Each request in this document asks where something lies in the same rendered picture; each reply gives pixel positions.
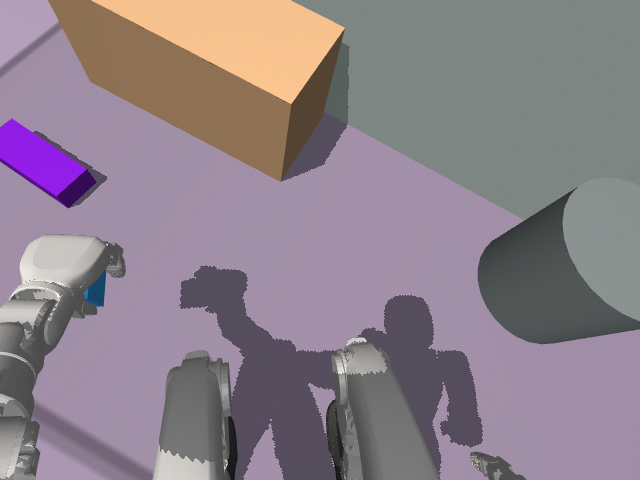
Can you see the left robot arm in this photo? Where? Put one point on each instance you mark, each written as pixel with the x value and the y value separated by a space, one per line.
pixel 32 322

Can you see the right robot hand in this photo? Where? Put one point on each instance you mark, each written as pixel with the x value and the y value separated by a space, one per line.
pixel 494 468

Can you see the right robot foot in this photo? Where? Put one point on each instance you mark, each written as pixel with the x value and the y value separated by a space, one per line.
pixel 334 439

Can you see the left robot hand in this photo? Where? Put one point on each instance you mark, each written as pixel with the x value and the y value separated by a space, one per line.
pixel 73 262

